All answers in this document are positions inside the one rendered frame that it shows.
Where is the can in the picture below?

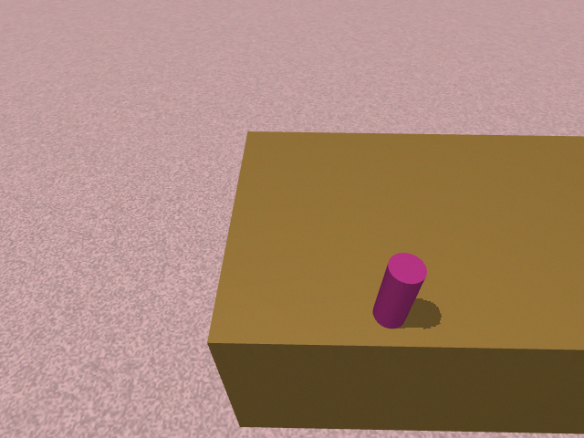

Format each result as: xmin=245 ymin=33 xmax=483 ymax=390
xmin=373 ymin=253 xmax=427 ymax=329

